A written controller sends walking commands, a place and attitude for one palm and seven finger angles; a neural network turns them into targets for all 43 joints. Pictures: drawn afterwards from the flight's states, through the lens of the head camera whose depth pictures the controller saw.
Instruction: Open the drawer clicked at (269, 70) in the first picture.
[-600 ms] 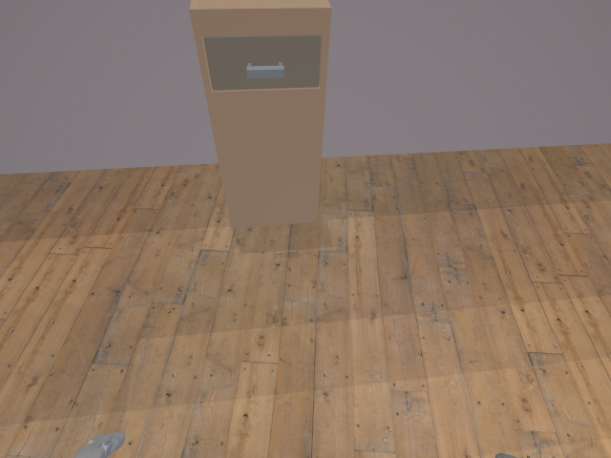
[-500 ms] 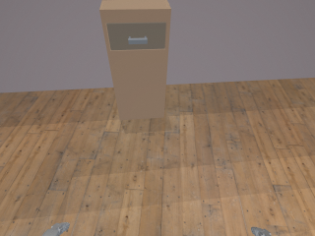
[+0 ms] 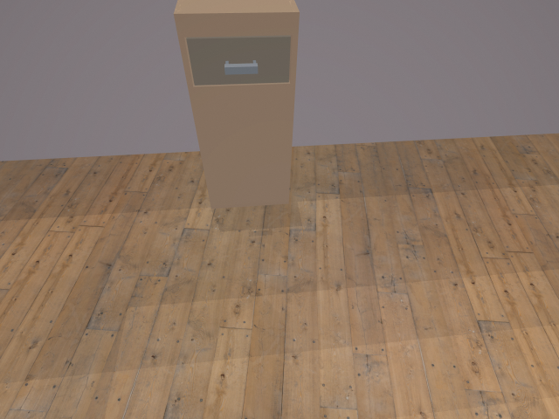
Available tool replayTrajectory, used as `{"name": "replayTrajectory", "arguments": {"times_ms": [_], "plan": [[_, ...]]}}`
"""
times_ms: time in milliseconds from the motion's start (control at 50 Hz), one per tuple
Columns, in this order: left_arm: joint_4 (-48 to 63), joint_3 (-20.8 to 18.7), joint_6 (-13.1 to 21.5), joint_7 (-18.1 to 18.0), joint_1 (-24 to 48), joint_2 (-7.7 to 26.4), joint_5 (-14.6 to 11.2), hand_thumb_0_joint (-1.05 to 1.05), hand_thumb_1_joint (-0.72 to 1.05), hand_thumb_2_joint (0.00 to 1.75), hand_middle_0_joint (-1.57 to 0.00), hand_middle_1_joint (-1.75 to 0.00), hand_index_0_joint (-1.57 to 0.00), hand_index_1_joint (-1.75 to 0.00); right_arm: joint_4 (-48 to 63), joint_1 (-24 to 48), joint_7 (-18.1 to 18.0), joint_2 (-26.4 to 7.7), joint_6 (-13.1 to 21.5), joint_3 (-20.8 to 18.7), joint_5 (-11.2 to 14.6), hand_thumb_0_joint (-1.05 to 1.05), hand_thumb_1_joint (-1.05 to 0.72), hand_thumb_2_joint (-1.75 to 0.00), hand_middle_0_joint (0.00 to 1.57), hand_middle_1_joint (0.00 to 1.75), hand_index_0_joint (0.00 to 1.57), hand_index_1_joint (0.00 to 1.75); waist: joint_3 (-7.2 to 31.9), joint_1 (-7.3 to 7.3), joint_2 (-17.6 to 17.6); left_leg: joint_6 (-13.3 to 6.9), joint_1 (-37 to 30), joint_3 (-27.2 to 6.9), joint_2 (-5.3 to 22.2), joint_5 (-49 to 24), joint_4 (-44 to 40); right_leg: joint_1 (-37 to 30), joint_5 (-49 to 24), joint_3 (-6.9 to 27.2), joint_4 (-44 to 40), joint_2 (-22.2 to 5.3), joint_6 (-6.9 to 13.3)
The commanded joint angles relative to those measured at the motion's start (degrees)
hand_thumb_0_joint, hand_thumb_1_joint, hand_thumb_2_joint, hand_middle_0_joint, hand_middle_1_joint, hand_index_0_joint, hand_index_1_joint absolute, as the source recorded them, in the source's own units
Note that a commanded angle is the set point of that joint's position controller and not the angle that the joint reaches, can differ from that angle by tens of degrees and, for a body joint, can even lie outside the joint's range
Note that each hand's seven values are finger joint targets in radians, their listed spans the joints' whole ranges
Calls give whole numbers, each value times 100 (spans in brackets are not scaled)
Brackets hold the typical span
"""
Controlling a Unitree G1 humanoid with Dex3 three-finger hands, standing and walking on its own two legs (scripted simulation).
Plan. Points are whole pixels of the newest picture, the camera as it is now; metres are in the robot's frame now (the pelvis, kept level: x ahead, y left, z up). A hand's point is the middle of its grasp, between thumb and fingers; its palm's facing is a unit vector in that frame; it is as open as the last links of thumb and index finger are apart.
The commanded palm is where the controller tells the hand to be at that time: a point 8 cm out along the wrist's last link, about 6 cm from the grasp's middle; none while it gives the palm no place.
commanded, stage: stand and wait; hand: left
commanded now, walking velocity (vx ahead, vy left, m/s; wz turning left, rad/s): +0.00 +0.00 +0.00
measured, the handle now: (241, 66) +1.17 +0.20 -0.04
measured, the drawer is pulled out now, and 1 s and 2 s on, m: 0.00 0.00 0.00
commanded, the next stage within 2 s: look at it before walking up in 0.36 s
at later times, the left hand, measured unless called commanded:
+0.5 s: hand out of the picture +0.07 +0.24 -0.16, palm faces -0.03 -0.95 -0.32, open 7.3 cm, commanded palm none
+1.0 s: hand out of the picture +0.07 +0.25 -0.15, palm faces -0.03 -0.94 -0.33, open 7.3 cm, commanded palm none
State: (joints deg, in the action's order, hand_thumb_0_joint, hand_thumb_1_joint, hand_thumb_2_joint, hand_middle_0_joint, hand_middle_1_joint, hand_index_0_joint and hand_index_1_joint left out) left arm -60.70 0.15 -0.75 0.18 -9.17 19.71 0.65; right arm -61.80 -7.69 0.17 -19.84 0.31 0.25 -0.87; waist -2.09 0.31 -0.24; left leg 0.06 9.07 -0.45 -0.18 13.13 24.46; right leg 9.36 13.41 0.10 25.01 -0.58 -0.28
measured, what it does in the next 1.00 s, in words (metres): stands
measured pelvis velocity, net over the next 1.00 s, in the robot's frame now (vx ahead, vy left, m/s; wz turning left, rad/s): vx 0.00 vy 0.00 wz -0.01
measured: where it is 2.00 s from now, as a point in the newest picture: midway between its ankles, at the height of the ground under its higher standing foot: (291, 414)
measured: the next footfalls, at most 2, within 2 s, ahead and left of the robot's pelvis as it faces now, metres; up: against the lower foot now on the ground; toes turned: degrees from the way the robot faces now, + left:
left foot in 1.82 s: +0.41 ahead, +0.05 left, +0.00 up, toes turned -8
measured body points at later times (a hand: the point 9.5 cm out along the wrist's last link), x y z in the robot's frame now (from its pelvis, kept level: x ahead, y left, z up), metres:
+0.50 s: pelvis -0.01 +0.00 +0.00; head -0.01 +0.00 +0.45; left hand +0.07 +0.29 -0.13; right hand +0.06 -0.30 -0.13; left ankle +0.00 +0.12 -0.74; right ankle +0.00 -0.12 -0.74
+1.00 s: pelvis +0.00 +0.00 +0.00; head +0.01 +0.00 +0.45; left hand +0.08 +0.29 -0.13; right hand +0.08 -0.30 -0.13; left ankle +0.00 +0.12 -0.74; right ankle +0.00 -0.12 -0.74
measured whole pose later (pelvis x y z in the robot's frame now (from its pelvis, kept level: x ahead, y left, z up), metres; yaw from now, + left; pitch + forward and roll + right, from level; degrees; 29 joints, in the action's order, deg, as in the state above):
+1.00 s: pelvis +0.00 +0.00 +0.00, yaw +0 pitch -2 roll +0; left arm -62.3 0.3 0.0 0.2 -7.9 19.6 0.8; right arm -63.8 -6.3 0.3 -19.3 0.8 0.4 -0.6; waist -2.0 0.4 -0.3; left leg 0.4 8.1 -0.2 0.3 11.6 21.4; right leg 8.5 11.7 0.4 22.0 -0.1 -0.1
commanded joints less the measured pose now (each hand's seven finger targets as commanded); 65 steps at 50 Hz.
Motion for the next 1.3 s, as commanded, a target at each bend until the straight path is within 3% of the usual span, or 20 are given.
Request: {"name": "replayTrajectory", "arguments": {"times_ms": [0,140,380,640,780,1020,1060,1080,1120,1180,1220,1240,1260,1280], "plan": [[369,-218,199,-81,332,1153,-12,0,90,90,-20,-30,-20,-30,377,388,-86,-1117,144,-232,32,0,-90,-90,20,30,20,30,372,-22,-10,-212,31,-533,618,-546,-488,-53,-452,604,-566,-632,217],[275,-207,203,-80,340,1165,-10,0,90,90,-20,-30,-20,-30,243,305,-74,-1114,138,-220,34,0,-90,-90,20,30,20,30,245,-22,-81,-188,119,-562,614,-330,-581,36,-89,657,-693,-628,212],[252,-211,219,-81,336,1143,1,0,90,90,-20,-30,-20,-30,179,259,-68,-1099,132,-227,34,0,-90,-90,20,30,20,30,220,-34,-67,-162,81,-554,627,-378,-587,117,-76,704,-770,-627,221],[227,-197,226,-77,314,1141,-4,0,90,90,-20,-30,-20,-30,174,325,-74,-1118,152,-225,37,0,-90,-90,20,30,20,30,330,-25,84,-164,-49,-547,674,-603,-621,17,-466,655,-718,-622,206],[212,-201,236,-83,291,1135,-1,0,90,90,-20,-30,-20,-30,180,347,-83,-1128,158,-224,50,0,-90,-90,20,30,20,30,420,-17,0,-171,-153,-537,696,-890,-601,-98,-857,600,-659,-629,199],[196,-195,234,-88,332,1161,0,0,90,90,-20,-30,-20,-30,165,390,-85,-1136,155,-219,49,0,-90,-90,20,30,20,30,426,-24,49,-158,-225,-515,712,-973,-668,-168,-969,580,-679,-634,187],[40,-70,114,-101,-91,473,-1,0,90,90,-20,-30,-20,-30,23,32,-68,-441,69,-68,-2,0,-90,-90,20,30,20,30,500,-23,-35,-53,-310,-301,682,-301,-508,-60,-218,623,-626,-561,126],[29,-73,66,-82,-202,445,18,0,90,90,-20,-30,-20,-30,14,-100,-61,-414,33,-81,-15,0,-90,-90,20,30,20,30,430,-20,-24,-59,-276,-250,675,300,-432,106,412,690,-605,-506,156],[134,-145,-7,-2,-243,514,51,0,90,90,-20,-30,-20,-30,65,-179,-49,-507,-11,-147,-50,0,-90,-90,20,30,20,30,-124,-24,26,-111,166,-278,680,1638,-539,593,1554,847,-607,-364,235],[332,-245,-16,80,-426,500,74,0,90,90,-20,-30,-20,-30,226,-338,-50,-664,-8,-274,-51,0,-90,-90,20,30,20,30,-523,-13,158,-293,351,-508,907,2462,-553,1179,2002,852,-171,-132,324],[472,-279,46,117,-528,290,73,0,90,90,-20,-30,-20,-30,277,-581,-76,-730,56,-349,-42,0,-90,-90,20,30,20,30,-570,-92,500,-518,78,-880,1274,2556,-767,1600,1643,582,562,125,304],[522,-285,87,137,-537,140,65,0,90,90,-20,-30,-20,-30,282,-715,-92,-795,101,-401,-31,0,-90,-90,20,30,20,30,-506,-116,773,-680,-149,-1166,1590,2343,-926,1762,1192,227,1099,253,247],[602,-289,122,154,-467,2,61,0,90,90,-20,-30,-20,-30,286,-794,-99,-813,146,-444,-19,0,-90,-90,20,30,20,30,-440,-144,1007,-843,-387,-1251,1879,1905,-1009,1936,1090,-78,1502,209,176],[686,-300,150,168,-384,-19,60,0,90,90,-20,-30,-20,-30,288,-865,-94,-768,180,-471,-12,0,-90,-90,20,30,20,30,-371,-171,1001,-957,-550,-1212,2009,1438,-948,2054,1246,-96,1637,68,143]]}}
